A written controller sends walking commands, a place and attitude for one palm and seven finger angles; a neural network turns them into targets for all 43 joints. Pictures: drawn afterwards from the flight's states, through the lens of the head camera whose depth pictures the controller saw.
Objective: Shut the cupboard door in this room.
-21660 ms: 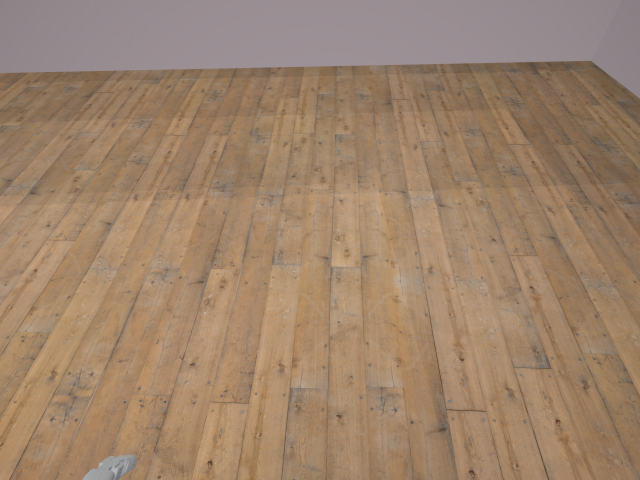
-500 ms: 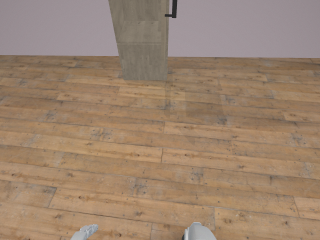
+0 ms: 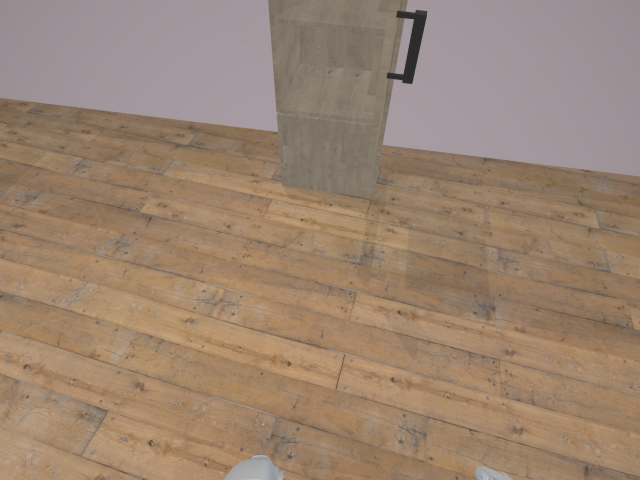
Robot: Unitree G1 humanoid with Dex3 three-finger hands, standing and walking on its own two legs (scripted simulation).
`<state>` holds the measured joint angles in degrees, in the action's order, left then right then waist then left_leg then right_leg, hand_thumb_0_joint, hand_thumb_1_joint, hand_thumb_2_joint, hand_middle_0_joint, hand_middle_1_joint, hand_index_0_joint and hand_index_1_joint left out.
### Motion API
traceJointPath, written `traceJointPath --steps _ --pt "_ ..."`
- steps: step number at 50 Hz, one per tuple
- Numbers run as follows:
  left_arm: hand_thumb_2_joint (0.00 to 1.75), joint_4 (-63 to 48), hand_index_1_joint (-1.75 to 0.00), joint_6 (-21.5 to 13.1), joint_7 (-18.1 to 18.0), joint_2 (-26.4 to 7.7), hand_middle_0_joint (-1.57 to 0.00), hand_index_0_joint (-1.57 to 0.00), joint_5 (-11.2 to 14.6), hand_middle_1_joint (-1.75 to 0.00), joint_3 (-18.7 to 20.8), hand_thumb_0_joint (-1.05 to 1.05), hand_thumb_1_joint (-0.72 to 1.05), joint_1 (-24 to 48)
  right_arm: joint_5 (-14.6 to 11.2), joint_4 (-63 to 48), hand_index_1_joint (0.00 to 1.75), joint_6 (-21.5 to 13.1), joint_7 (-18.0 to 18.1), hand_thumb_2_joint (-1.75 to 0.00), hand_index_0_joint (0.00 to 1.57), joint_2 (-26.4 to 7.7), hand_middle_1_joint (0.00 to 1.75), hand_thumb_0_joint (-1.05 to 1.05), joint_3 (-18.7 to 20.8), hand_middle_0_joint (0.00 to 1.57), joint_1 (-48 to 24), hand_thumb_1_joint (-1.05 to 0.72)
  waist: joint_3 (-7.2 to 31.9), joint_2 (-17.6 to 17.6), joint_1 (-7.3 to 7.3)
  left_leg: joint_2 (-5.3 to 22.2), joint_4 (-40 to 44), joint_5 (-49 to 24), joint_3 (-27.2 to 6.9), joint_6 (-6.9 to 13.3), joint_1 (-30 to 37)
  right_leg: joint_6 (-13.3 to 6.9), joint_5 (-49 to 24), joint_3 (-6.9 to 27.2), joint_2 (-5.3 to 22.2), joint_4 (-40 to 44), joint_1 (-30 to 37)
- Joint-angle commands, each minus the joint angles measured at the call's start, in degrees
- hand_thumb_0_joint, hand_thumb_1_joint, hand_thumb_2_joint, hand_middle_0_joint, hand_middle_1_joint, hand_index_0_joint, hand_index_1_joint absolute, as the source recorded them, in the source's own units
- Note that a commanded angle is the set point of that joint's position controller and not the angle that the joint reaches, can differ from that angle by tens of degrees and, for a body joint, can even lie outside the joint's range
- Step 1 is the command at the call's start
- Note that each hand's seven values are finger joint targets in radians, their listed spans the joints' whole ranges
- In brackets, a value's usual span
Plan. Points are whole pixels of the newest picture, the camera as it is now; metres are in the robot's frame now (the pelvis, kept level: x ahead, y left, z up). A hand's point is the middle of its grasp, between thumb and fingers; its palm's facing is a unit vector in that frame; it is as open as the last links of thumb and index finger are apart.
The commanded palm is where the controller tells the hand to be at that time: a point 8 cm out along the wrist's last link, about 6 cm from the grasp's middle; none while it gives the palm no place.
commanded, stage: stand and wait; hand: left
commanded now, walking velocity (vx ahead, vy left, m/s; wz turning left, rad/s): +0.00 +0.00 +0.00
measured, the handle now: (404, 48) +1.01 -0.10 +0.07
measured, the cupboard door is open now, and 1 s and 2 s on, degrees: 88 88 88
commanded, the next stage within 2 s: turn or walk to find it in 0.76 s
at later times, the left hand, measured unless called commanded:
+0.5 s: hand out of the picture +0.08 +0.18 -0.17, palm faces +0.00 -0.98 -0.20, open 7.3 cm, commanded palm none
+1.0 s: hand out of the picture +0.07 +0.14 -0.18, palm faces +0.07 -0.99 -0.12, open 7.3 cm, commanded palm none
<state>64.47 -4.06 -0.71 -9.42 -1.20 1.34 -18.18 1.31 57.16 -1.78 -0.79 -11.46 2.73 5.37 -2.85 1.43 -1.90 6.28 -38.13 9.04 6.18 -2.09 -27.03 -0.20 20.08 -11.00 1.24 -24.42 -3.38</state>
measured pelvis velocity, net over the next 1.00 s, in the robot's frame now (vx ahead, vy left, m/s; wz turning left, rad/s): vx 0.11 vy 0.00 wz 0.01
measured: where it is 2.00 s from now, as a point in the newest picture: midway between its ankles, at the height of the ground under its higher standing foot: outside the picture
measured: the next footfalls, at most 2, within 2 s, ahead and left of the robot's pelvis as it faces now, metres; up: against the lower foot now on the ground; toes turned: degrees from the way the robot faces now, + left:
left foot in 0.04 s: +0.14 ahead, +0.12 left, +0.00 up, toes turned +9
right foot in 0.36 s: +0.10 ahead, -0.13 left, +0.00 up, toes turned -6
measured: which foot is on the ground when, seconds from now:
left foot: up 0.00-0.02, down 0.04-1.00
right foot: down 0.00-0.06, up 0.08-0.34, down 0.36-1.00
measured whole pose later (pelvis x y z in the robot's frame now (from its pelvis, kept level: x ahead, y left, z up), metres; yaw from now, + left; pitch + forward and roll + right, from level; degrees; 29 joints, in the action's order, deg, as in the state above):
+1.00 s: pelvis +0.11 +0.00 +0.00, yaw +1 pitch +0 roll -1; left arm 66.3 -1.3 -0.9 -5.7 -1.0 1.1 -20.8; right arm 1.3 66.7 0.2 0.1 -6.2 1.8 20.5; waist 0.9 0.5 0.3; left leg 4.7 -34.9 21.5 7.4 -0.1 -15.3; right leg 0.0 19.5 -6.6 1.8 -27.2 -7.7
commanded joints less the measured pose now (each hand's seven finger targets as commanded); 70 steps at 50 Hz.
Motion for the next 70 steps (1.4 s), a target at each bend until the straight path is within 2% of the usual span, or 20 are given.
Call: traceJointPath --steps 1,3,4,7,14,18,20,22,28,38,44,48,50,52,53,55,58,63,67,70 --pt "0.90 -1.6 -0.30 0.3 -1.2 -6.7 -0.20 -0.20 0.5 -0.30 0.8 0.00 0.90 -2.4 0.3 2.0 0.30 -1.3 0.5 -0.90 0.20 -4.9 0.30 0.00 0.3 0.20 13.1 -0.90 7.7 -0.5 4.45 1.5 10.9 -25.9 -2.3 1.3 23.5 -1.1 -32.3 4.6 8.8 -10.2 -5.2" --pt "0.90 -1.6 -0.30 0.9 -1.4 -3.6 -0.20 -0.20 1.4 -0.30 -0.2 0.00 0.90 -6.2 -0.2 3.5 0.30 -0.9 1.4 -0.90 0.20 -10.7 0.30 0.00 1.2 0.20 18.4 -0.90 15.1 15.0 5.37 18.1 10.9 -57.3 -15.7 11.5 35.4 2.2 16.7 4.3 1.5 -28.4 -16.0" --pt "0.90 -1.4 -0.30 1.6 -1.7 -3.6 -0.20 -0.20 1.3 -0.30 -0.3 0.00 0.90 -5.9 -0.4 3.6 0.30 -0.5 2.2 -0.90 0.20 -9.7 0.30 0.00 0.3 0.20 15.1 -0.90 13.4 14.8 3.89 18.0 12.7 -54.5 -14.7 13.0 32.3 2.1 19.1 8.3 2.8 -31.4 -16.6" --pt "0.90 -0.7 -0.30 2.5 -1.1 -3.4 -0.20 -0.20 0.9 -0.30 -0.1 0.00 0.90 -1.5 -0.4 2.2 0.30 -0.2 2.5 -0.90 0.20 -6.0 0.30 0.00 -0.3 0.20 7.7 -0.90 6.1 9.6 2.75 13.4 16.7 -35.7 -11.4 11.3 21.5 2.4 12.7 9.2 5.5 -28.5 -16.7" --pt "0.90 0.3 -0.30 4.1 -1.0 0.0 -0.20 -0.20 0.1 -0.30 -0.5 0.00 0.90 -3.6 -0.4 2.7 0.30 0.4 2.2 -0.90 0.20 -4.5 0.30 0.00 0.7 0.20 5.2 -0.90 3.4 3.9 0.88 9.0 23.1 2.2 -9.3 9.2 10.0 2.7 0.6 6.6 4.1 -13.4 -8.4" --pt "0.90 0.6 -0.30 3.5 -1.2 -3.1 -0.20 -0.20 -0.2 -0.30 -0.7 0.00 0.90 -4.0 -1.1 3.2 0.30 1.4 1.8 -0.90 0.20 -2.0 0.30 0.00 0.1 0.20 5.1 -0.90 -1.7 -2.2 0.47 2.6 19.4 15.0 -5.7 3.4 7.9 1.8 -3.2 11.0 6.7 4.1 -8.3" --pt "0.90 -0.8 -0.30 3.3 -1.0 -5.6 -0.20 -0.20 0.0 -0.30 -0.8 0.00 0.90 -0.2 -1.0 3.9 0.30 1.8 1.3 -0.90 0.20 -1.2 0.30 0.00 -0.3 0.20 7.7 -0.90 -4.4 -3.0 2.43 0.0 19.0 13.8 -4.6 2.1 11.5 0.1 4.3 13.7 9.0 8.1 -15.9" --pt "0.90 -1.1 -0.30 3.0 -1.0 -5.6 -0.20 -0.20 0.2 -0.30 -0.8 0.00 0.90 1.4 -0.8 4.9 0.30 2.2 1.4 -0.90 0.20 -1.0 0.30 0.00 -0.3 0.20 9.7 -0.90 -6.6 -12.1 3.11 -0.4 15.6 8.0 -2.8 1.6 16.0 -0.5 7.1 14.6 9.0 10.7 -21.2" --pt "0.90 -0.5 -0.30 2.4 -1.4 -4.3 -0.20 -0.20 0.8 -0.30 -1.1 0.00 0.90 -1.5 -1.0 7.3 0.30 0.7 1.7 -0.90 0.20 -0.9 0.30 0.00 -1.4 0.20 12.9 -0.90 -1.5 -2.3 2.00 1.4 19.5 0.4 -3.8 2.2 16.6 0.2 -8.2 11.6 6.9 6.7 -10.7" --pt "0.90 0.6 -0.30 2.5 -1.8 -2.9 -0.20 -0.20 1.0 -0.30 -1.2 0.00 0.90 -2.9 -1.1 9.5 0.30 0.7 2.3 -0.90 0.20 0.7 0.30 0.00 -1.5 0.20 16.3 -0.90 -1.5 -2.0 2.08 1.6 19.0 -1.5 -3.4 1.9 16.8 -0.3 -11.5 10.7 6.6 6.9 -8.2" --pt "0.90 0.9 -0.30 2.8 -1.0 -4.1 -0.20 -0.20 0.4 -0.30 0.6 0.00 0.90 -4.6 -0.2 8.9 0.30 1.0 1.8 -0.90 0.20 1.3 0.30 0.00 -0.6 0.20 17.3 -0.90 -4.9 -6.7 1.90 -1.4 12.5 14.4 0.6 1.6 11.7 -2.4 12.8 13.7 8.3 10.1 -11.7" --pt "0.90 0.8 -0.30 2.5 -0.9 -6.0 -0.20 -0.20 0.1 -0.30 2.1 0.00 0.90 -7.4 0.1 5.6 0.30 1.1 0.8 -0.90 0.20 1.8 0.30 0.00 0.2 0.20 14.2 -0.90 -9.6 -10.8 0.72 -1.8 -0.9 15.9 2.7 1.9 2.9 -6.9 23.0 22.5 15.2 16.2 -12.7" --pt "0.90 0.5 -0.30 2.1 -1.0 -4.8 -0.20 -0.20 0.0 -0.30 2.1 0.00 0.90 -5.9 -0.2 5.1 0.30 0.7 0.9 -0.90 0.20 2.4 0.30 0.00 0.0 0.20 14.7 -0.90 -10.2 -8.6 2.11 -0.9 0.7 13.1 1.3 1.9 4.4 -7.0 12.8 19.2 14.7 13.1 -13.1" --pt "0.90 -0.2 -0.30 2.0 -0.7 -2.7 -0.20 -0.20 0.3 -0.30 1.5 0.00 0.90 -3.9 -0.6 7.1 0.30 -0.3 1.3 -0.90 0.20 2.6 0.30 0.00 -0.5 0.20 19.9 -0.90 -6.3 -2.4 4.31 -0.9 10.3 4.2 0.2 2.3 15.6 -4.0 -0.4 11.6 9.1 3.0 -15.7" --pt "0.90 -0.6 -0.30 2.1 -0.6 -0.6 -0.20 -0.20 0.5 -0.30 1.0 0.00 0.90 -4.1 -0.4 8.5 0.30 -1.0 1.9 -0.90 0.20 0.3 0.30 0.00 -0.4 0.20 23.5 -0.90 -4.0 4.8 4.90 3.8 13.9 -4.8 -5.8 4.1 20.9 -1.7 -5.6 7.3 4.9 -5.9 -17.9" --pt "0.90 -1.6 -0.30 2.5 -1.2 1.4 -0.20 -0.20 0.5 -0.30 -0.1 0.00 0.90 -1.6 0.0 10.7 0.30 -0.9 3.1 -0.90 0.20 -3.2 0.30 0.00 0.1 0.20 27.7 -0.90 -1.7 15.8 5.84 14.9 21.2 -20.3 -18.1 10.3 26.0 1.3 11.3 4.1 1.3 -22.3 -24.1" --pt "0.90 -1.0 -0.30 2.7 -1.1 1.2 -0.20 -0.20 0.5 -0.30 -0.1 0.00 0.90 -0.3 0.0 9.8 0.30 -1.1 3.9 -0.90 0.20 -1.4 0.30 0.00 -1.1 0.20 22.9 -0.90 -2.4 8.9 3.99 14.1 17.6 -40.7 -13.1 12.5 23.4 1.2 11.3 7.8 4.8 -26.8 -22.8" --pt "0.90 -0.8 -0.30 2.9 -0.7 1.7 -0.20 -0.20 0.6 -0.30 -0.2 0.00 0.90 0.2 -0.4 8.7 0.30 -0.8 3.9 -0.90 0.20 -2.7 0.30 0.00 -0.4 0.20 17.5 -0.90 2.7 4.0 2.47 8.3 15.2 -38.3 -5.1 8.9 25.7 2.0 -1.2 5.1 3.4 -11.0 -15.1" --pt "0.90 0.4 -0.30 2.6 -0.2 -0.9 -0.20 -0.20 0.2 -0.30 0.3 0.00 0.90 -1.7 -0.6 9.0 0.30 -0.4 2.9 -0.90 0.20 -1.8 0.30 0.00 0.2 0.20 17.1 -0.90 1.1 3.0 0.96 6.2 14.3 -5.9 -3.4 5.9 16.9 0.7 -8.0 3.3 3.2 -3.0 -5.6" --pt "0.90 1.5 -0.30 2.5 -0.4 -7.1 -0.20 -0.20 0.0 -0.30 1.7 0.00 0.90 -6.4 -0.5 6.3 0.30 -0.1 2.0 -0.90 0.20 2.0 0.30 0.00 -0.6 0.20 13.3 -0.90 -6.4 -13.8 -1.86 -2.9 3.9 18.9 3.8 1.8 -0.6 -5.8 -0.1 20.5 14.5 4.3 -0.4"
